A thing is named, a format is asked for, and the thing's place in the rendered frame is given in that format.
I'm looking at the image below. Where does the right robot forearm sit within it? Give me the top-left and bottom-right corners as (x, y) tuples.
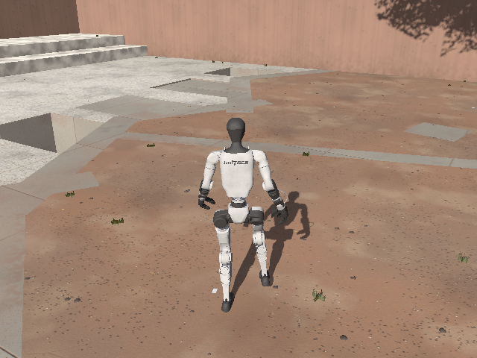
(268, 179), (285, 210)

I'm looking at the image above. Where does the robot left foot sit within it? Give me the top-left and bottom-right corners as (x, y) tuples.
(221, 292), (235, 313)

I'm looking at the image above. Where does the robot right hand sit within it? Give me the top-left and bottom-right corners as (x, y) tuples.
(271, 206), (288, 225)

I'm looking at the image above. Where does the robot right shin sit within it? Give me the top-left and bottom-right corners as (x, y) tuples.
(256, 232), (268, 277)

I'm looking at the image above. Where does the robot left hand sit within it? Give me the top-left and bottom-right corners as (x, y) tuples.
(198, 197), (215, 210)

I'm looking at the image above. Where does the left robot forearm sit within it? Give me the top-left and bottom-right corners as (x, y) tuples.
(198, 180), (209, 201)

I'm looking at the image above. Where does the robot left upper arm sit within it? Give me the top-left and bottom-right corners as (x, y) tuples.
(201, 150), (221, 190)

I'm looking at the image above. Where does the robot right upper arm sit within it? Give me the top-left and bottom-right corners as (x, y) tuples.
(252, 150), (274, 192)

